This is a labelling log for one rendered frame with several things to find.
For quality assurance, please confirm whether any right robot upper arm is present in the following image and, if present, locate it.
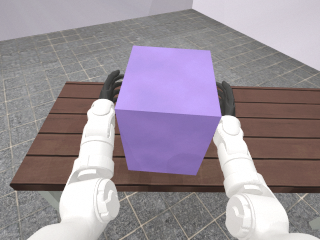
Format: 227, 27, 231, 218
225, 193, 320, 240

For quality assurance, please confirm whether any left robot upper arm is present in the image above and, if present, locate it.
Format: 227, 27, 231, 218
27, 177, 120, 240

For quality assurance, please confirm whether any table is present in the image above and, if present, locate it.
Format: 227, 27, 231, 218
9, 81, 320, 230

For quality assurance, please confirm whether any left robot forearm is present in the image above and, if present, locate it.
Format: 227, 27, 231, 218
59, 99, 115, 218

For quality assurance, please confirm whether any left robot hand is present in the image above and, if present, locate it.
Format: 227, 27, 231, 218
98, 69, 125, 103

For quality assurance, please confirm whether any carton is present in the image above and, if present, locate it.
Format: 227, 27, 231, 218
114, 45, 222, 176

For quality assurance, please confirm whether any right robot forearm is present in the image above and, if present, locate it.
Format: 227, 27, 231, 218
213, 115, 289, 231

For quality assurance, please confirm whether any right robot hand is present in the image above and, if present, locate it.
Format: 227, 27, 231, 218
216, 80, 236, 117

